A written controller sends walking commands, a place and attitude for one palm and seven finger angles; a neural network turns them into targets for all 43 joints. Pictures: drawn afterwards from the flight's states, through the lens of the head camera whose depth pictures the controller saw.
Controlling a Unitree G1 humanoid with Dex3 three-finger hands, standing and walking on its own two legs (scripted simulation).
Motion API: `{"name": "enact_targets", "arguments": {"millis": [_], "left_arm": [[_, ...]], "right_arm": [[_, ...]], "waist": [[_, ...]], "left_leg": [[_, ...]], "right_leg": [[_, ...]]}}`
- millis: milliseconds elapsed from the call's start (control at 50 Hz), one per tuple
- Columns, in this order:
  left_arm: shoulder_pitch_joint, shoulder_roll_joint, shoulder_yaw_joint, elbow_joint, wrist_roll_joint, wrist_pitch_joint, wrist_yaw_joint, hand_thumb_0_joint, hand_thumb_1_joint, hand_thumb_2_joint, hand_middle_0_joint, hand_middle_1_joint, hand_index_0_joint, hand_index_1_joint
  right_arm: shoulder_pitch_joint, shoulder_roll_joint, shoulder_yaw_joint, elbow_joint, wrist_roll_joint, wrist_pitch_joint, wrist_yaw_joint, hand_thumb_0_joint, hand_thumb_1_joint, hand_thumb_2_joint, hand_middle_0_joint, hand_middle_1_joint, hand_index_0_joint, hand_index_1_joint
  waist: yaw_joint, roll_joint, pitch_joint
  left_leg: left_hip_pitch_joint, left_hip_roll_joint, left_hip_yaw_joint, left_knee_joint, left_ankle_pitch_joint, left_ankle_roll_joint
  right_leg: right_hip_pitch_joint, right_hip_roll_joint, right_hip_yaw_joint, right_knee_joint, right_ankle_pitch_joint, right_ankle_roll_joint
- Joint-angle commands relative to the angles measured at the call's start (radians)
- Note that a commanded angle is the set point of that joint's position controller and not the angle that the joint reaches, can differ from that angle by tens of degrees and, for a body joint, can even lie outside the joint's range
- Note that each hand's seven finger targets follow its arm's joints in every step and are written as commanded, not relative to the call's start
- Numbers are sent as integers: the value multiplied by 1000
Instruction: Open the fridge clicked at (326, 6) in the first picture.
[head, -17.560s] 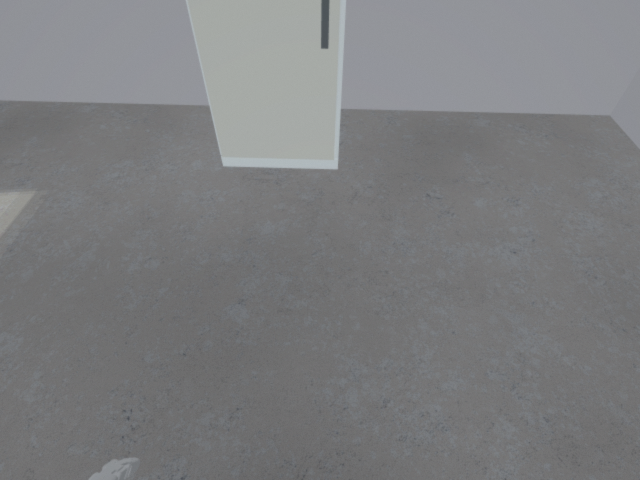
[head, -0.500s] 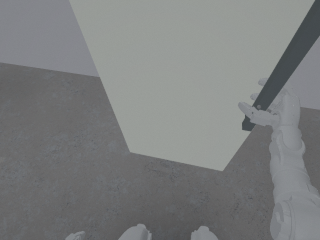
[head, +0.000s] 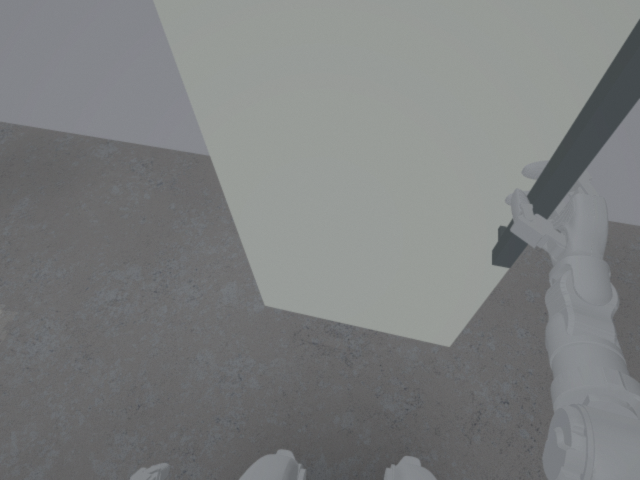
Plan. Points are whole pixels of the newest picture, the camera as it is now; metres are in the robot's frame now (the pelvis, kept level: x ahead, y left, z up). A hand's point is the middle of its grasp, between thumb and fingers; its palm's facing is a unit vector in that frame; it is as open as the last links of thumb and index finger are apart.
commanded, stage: grip the handle and tug to test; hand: right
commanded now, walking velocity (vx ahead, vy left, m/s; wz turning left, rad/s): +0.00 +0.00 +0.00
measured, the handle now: (572, 138) +0.50 -0.21 +0.16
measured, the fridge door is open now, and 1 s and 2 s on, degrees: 0 6 34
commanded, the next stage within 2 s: pull the door a little, standing still in 0.48 s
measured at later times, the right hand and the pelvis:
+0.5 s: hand (524, 218) +0.45 -0.18 +0.08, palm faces +0.07 +1.00 +0.03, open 5.9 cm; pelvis +0.02 -0.01 +0.01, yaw +2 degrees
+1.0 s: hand (519, 252) +0.39 -0.17 +0.08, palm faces +0.07 +1.00 +0.03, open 6.2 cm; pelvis +0.04 -0.01 +0.01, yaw +1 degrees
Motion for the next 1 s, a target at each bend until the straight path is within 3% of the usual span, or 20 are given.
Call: {"name": "enact_targets", "arguments": {"millis": [0, 40, 100, 200, 260, 300, 340, 420, 500, 520, 560, 600, 620, 680, 720, 760, 780, 800, 820, 980], "left_arm": [[73, 150, 62, -89, 5, -24, 15, 0, 900, 900, -200, -300, -200, -300], [73, 150, 64, -89, 4, -26, 12, 0, 900, 900, -200, -300, -200, -300], [68, 153, 63, -101, 1, -22, 12, 0, 900, 900, -200, -300, -200, -300], [62, 152, 64, -114, -2, -20, 12, 0, 900, 900, -200, -300, -200, -300], [64, 152, 65, -124, -2, -17, 10, 0, 900, 900, -200, -300, -200, -300], [58, 152, 67, -129, -4, -14, 11, 0, 900, 900, -200, -300, -200, -300], [58, 148, 68, -138, -4, -15, 7, 0, 900, 900, -200, -300, -200, -300], [52, 148, 71, -162, -5, -15, 0, 0, 900, 900, -200, -300, -200, -300], [43, 140, 75, -174, -8, -15, -9, 0, 900, 900, -200, -300, -200, -300], [49, 142, 74, -174, -6, -16, -11, 0, 900, 900, -200, -300, -200, -300], [42, 139, 78, -177, -6, -19, -15, 0, 900, 900, -200, -300, -200, -300], [48, 137, 77, -151, -4, -25, -15, 0, 900, 900, -200, -300, -200, -300], [60, 134, 79, -133, 0, -30, -15, 0, 900, 900, -200, -300, -200, -300], [59, 140, 87, -132, 4, -39, -24, 0, 900, 900, -200, -300, -200, -300], [60, 140, 89, -137, 7, -41, -31, 0, 900, 900, -200, -300, -200, -300], [45, 135, 88, -149, 3, -41, -35, 0, 900, 900, -200, -300, -200, -300], [42, 133, 87, -154, 3, -41, -37, 0, 900, 900, -200, -300, -200, -300], [32, 131, 87, -160, 1, -40, -38, 0, 900, 900, -200, -300, -200, -300], [34, 131, 84, -169, 3, -42, -40, 0, 900, 900, -200, -300, -200, -300], [-45, 109, 75, -246, -3, -55, -48, 0, 900, 900, -200, -300, -200, -300]], "right_arm": [[-358, -269, -64, -232, 15, -76, -5, 0, -900, -900, 450, 1400, 450, 1400], [-344, -246, -56, -251, 23, -78, -6, 0, -900, -900, 450, 1400, 450, 1400], [-278, -263, -75, -235, 32, -63, -2, 0, -900, -900, 450, 1400, 450, 1400], [-227, -251, -69, -268, 39, -49, 4, 0, -900, -900, 450, 1400, 450, 1400], [-149, -264, -97, -271, 47, -38, 6, 0, -900, -900, 450, 1400, 450, 1400], [-150, -263, -94, -310, 53, -34, 11, 0, -900, -900, 450, 1400, 450, 1400], [-84, -232, -83, -330, 60, -28, 14, 0, -900, -900, 450, 1400, 450, 1400], [60, -232, -105, -395, 81, -16, 16, 0, -900, -900, 450, 1400, 450, 1400], [115, -197, -81, -488, 84, -7, 10, 0, -900, -900, 450, 1400, 450, 1400], [112, -193, -75, -504, 84, -9, 6, 0, -900, -900, 450, 1400, 450, 1400], [139, -168, -61, -531, 84, -4, -1, 0, -900, -900, 450, 1400, 450, 1400], [-18, -94, 22, -530, 72, -1, -15, 0, -900, -900, 450, 1400, 450, 1400], [-109, -62, 58, -527, 63, -5, -28, 0, -900, -900, 450, 1400, 450, 1400], [21, -43, 52, -511, 50, -2, -48, 0, -900, -900, 450, 1400, 450, 1400], [75, -21, 80, -532, 46, 3, -44, 0, -900, -900, 450, 1400, 450, 1400], [115, -16, 98, -599, 44, 6, -40, 0, -900, -900, 450, 1400, 450, 1400], [139, -12, 98, -614, 48, 11, -39, 0, -900, -900, 450, 1400, 450, 1400], [173, -6, 108, -634, 49, 14, -37, 0, -900, -900, 450, 1400, 450, 1400], [207, -3, 116, -659, 54, 14, -34, 0, -900, -900, 450, 1400, 450, 1400], [571, 70, 181, -922, 69, 28, -39, 0, -900, -900, 450, 1400, 450, 1400]], "waist": [[-30, -62, -387], [-29, -48, -408], [-42, -9, -368], [-48, -20, -359], [-65, 4, -363], [-64, -21, -360], [-73, -24, -376], [-103, -9, -388], [-104, -53, -386], [-99, -29, -384], [-99, -36, -383], [-46, -39, -352], [-15, -11, -335], [-56, -47, -381], [-60, -22, -399], [-77, -57, -436], [-82, -39, -439], [-87, -56, -429], [-88, -28, -424], [-122, -18, -333]], "left_leg": [[161, -17, -41, -123, 388, -8], [163, -20, -40, -120, 414, -9], [198, -21, -42, -131, 414, -10], [211, -21, -43, -135, 424, -10], [243, -20, -42, -134, 459, -9], [238, -20, -42, -136, 466, -9], [246, -22, -38, -131, 500, -7], [307, -24, -35, -124, 584, -3], [292, -26, -26, -116, 640, -3], [299, -27, -24, -115, 644, -2], [296, -26, -24, -116, 663, -7], [227, -27, -18, -116, 637, -10], [190, -29, -15, -112, 616, -11], [173, -27, -9, -105, 587, -5], [202, -26, -7, -106, 613, -4], [230, -22, -9, -101, 646, -3], [241, -23, -4, -103, 653, -3], [244, -23, -6, -108, 652, -3], [264, -24, -4, -109, 666, -2], [314, -17, 8, -131, 648, -6]], "right_leg": [[264, 47, 9, -93, 261, -30], [282, 46, 9, -87, 292, -32], [237, 49, 1, -99, 265, -32], [236, 50, -5, -107, 265, -32], [229, 50, -10, -112, 289, -32], [243, 50, -13, -117, 298, -31], [264, 50, -16, -117, 337, -31], [267, 51, -23, -124, 405, -29], [322, 44, -26, -125, 491, -25], [319, 43, -21, -124, 500, -26], [333, 42, -25, -126, 515, -24], [351, 36, -12, -108, 509, -23], [353, 32, -3, -93, 501, -25], [402, 28, 8, -93, 551, -14], [410, 30, 6, -92, 578, -19], [435, 30, 4, -97, 620, -17], [439, 31, 6, -102, 630, -17], [445, 30, 4, -105, 633, -17], [438, 31, 5, -108, 640, -22], [432, 32, -5, -154, 599, -24]]}}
